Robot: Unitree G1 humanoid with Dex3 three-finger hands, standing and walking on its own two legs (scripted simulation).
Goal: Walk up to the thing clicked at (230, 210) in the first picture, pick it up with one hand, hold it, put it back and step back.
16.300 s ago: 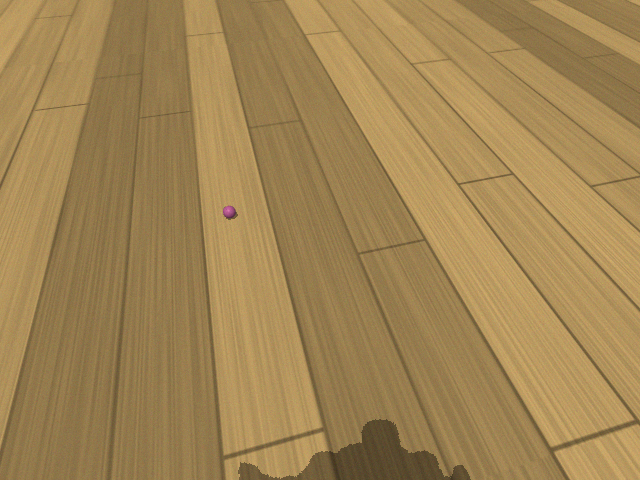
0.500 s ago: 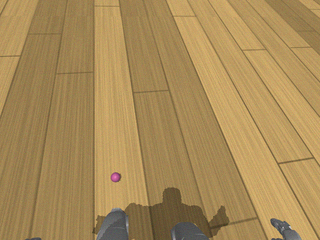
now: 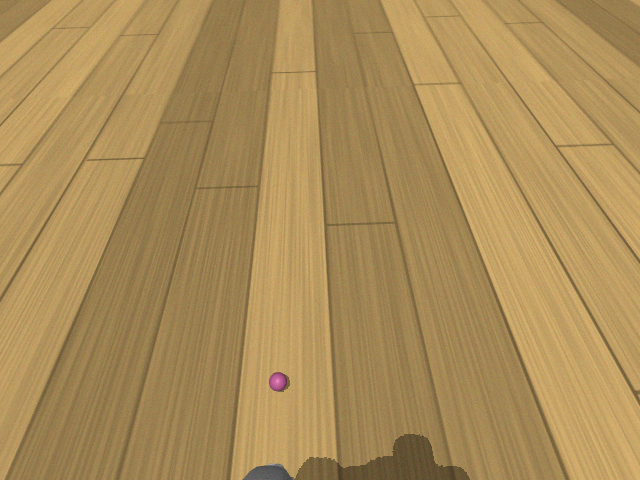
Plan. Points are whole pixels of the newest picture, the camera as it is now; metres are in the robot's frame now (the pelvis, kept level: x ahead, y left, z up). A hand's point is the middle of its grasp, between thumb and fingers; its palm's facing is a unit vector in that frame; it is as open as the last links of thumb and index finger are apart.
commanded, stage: walk up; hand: left
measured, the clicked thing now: (278, 381) +0.51 +0.18 -0.74
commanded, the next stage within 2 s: none
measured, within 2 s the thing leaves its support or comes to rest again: neither
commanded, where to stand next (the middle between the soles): +0.12 -0.04 m, yaw -2 degrees
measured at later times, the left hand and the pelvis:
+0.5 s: hand (156, 469) +0.16 +0.26 -0.16, palm faces -0.02 -0.91 -0.41, open 7.4 cm; pelvis +0.06 -0.01 -0.03, yaw +2 degrees
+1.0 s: hand out of the picture +0.03 +0.30 -0.15, palm faces -0.03 -0.93 -0.37, open 7.4 cm; pelvis +0.00 +0.01 +0.01, yaw +2 degrees
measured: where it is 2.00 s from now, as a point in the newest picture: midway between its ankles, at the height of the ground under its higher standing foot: outside the picture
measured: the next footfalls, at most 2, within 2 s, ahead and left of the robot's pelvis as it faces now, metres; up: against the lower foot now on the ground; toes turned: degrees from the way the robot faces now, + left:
left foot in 0.04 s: +0.12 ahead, +0.14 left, +0.00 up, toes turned +2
right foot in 0.44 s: +0.20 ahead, -0.13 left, +0.00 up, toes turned +1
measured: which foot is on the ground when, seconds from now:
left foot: up 0.00-0.02, down 0.04-0.44, up 0.46-0.72, down 0.74-1.00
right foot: down 0.00-0.08, up 0.10-0.42, down 0.44-0.76, up 0.78-1.00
